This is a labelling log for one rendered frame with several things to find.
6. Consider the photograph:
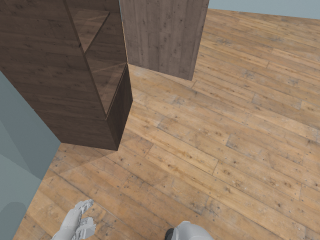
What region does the right robot thigh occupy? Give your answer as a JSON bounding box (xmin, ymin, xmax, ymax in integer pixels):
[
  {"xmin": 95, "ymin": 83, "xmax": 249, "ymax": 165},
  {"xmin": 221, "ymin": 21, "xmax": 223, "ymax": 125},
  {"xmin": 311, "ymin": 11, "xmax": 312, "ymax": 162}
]
[{"xmin": 173, "ymin": 223, "xmax": 214, "ymax": 240}]

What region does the left robot forearm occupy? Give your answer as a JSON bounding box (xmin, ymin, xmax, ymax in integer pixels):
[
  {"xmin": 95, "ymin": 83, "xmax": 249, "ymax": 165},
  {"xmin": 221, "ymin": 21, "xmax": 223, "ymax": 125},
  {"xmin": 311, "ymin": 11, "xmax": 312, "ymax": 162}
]
[{"xmin": 51, "ymin": 228, "xmax": 77, "ymax": 240}]

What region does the robot left hand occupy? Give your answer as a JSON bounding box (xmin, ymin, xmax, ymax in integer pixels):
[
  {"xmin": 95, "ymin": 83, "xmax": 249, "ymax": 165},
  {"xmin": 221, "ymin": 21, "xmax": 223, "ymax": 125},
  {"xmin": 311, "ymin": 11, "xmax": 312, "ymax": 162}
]
[{"xmin": 59, "ymin": 199, "xmax": 96, "ymax": 240}]

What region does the robot right shin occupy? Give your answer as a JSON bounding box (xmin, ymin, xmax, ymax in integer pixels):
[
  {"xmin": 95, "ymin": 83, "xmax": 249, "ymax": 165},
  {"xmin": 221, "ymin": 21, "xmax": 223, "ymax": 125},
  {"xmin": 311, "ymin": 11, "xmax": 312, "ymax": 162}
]
[{"xmin": 171, "ymin": 221, "xmax": 191, "ymax": 240}]

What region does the cupboard door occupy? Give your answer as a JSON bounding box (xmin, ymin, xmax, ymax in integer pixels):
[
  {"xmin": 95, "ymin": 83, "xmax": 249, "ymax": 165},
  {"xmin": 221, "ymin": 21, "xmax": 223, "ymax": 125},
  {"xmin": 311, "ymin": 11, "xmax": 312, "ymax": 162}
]
[{"xmin": 119, "ymin": 0, "xmax": 210, "ymax": 81}]

